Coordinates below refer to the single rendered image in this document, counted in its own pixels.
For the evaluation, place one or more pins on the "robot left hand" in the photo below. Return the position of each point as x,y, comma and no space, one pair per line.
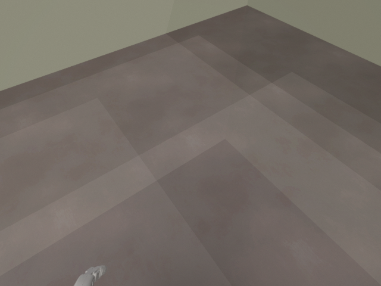
91,275

